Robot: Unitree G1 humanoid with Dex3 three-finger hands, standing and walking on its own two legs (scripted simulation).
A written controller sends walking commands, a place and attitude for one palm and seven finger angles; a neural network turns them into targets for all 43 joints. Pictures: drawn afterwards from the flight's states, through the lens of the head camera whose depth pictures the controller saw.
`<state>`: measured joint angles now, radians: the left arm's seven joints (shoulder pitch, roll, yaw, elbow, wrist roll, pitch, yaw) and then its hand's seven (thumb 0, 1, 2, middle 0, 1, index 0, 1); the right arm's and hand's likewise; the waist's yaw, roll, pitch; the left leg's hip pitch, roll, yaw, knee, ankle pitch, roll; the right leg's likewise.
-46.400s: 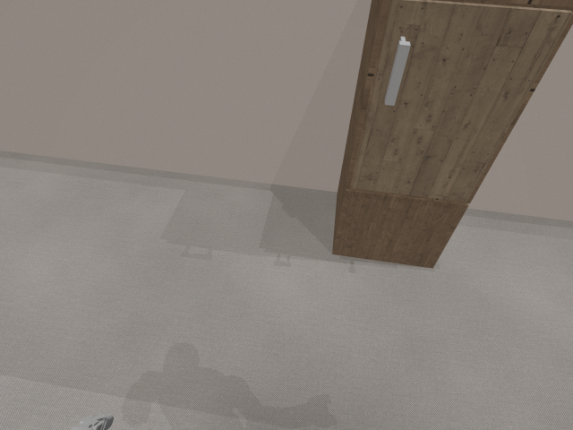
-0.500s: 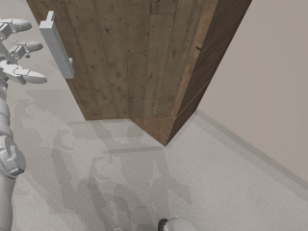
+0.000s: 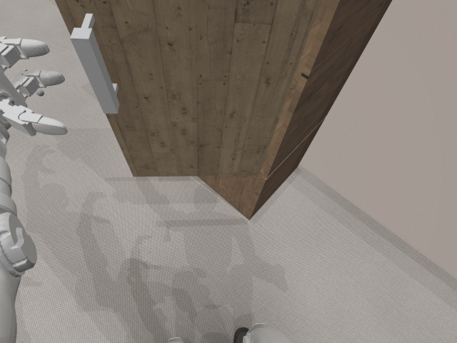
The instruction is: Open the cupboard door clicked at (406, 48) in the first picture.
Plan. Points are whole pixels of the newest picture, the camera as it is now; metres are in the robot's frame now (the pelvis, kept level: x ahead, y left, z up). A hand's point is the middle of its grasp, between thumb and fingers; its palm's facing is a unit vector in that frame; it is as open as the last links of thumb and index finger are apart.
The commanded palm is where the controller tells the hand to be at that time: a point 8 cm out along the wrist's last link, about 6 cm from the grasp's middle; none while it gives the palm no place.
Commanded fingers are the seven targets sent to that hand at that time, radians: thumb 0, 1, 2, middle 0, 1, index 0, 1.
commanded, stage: move the hooked fingers beside the handle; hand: left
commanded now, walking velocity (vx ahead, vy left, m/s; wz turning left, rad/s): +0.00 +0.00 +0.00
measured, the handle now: (101, 67) +0.56 +0.20 +0.12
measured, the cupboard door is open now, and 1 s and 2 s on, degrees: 45 45 45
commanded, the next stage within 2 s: slide the fingers in behind the handle in 1.30 s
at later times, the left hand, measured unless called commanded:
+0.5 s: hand (44, 86) +0.50 +0.27 +0.13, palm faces +0.00 -1.00 -0.01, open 14.0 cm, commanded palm +0.48 +0.31 +0.12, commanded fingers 0.00 -0.50 0.30 -0.30 -1.20 -0.30 -1.20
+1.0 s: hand (56, 85) +0.50 +0.25 +0.13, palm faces +0.01 -1.00 +0.00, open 14.0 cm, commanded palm +0.48 +0.30 +0.12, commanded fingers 0.00 -0.50 0.30 -0.30 -1.20 -0.30 -1.20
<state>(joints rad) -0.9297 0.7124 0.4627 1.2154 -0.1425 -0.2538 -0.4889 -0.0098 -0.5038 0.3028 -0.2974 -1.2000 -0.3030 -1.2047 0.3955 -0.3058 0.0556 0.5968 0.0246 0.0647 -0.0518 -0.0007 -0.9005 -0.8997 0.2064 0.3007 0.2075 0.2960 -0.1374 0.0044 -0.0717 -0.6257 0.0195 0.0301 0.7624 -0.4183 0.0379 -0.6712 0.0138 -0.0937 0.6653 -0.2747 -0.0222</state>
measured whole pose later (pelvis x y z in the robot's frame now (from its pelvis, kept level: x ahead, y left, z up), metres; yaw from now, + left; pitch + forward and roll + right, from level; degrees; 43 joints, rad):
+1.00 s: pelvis +0.00 +0.01 -0.01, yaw +0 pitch +18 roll -3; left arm -0.99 0.70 0.47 1.24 -0.10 -0.26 -0.42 -0.01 -0.50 0.30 -0.30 -1.20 -0.30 -1.20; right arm 0.40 -0.29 0.07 0.59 0.01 0.06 -0.04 0.00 -0.90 -0.90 0.21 0.30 0.21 0.30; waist -0.17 0.01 -0.08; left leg -0.68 0.02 0.03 0.81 -0.43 0.05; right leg -0.72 0.01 -0.09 0.70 -0.28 -0.01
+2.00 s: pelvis +0.01 +0.00 +0.00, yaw -1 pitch +17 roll -2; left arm -0.91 0.60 0.45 1.17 -0.12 -0.27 -0.36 -0.01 -0.50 0.30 -0.30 -1.20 -0.30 -1.20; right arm 0.45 -0.28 0.05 0.60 0.01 0.07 -0.02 0.00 -0.90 -0.90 0.21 0.30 0.21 0.30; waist -0.16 0.03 -0.09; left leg -0.64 0.03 0.05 0.78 -0.44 0.04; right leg -0.70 0.02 -0.07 0.69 -0.29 -0.02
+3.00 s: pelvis -0.01 +0.00 +0.00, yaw -1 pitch +16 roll -2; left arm -0.95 0.52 0.39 1.21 -0.09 -0.29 -0.24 -0.01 -0.50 0.30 -0.30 -1.20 -0.30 -1.20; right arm 0.44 -0.29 0.04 0.63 0.00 0.02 -0.02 0.00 -0.90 -0.90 0.21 0.30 0.21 0.30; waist -0.16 0.03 -0.08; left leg -0.63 0.02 0.05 0.77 -0.42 0.03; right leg -0.70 0.01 -0.07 0.70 -0.28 -0.03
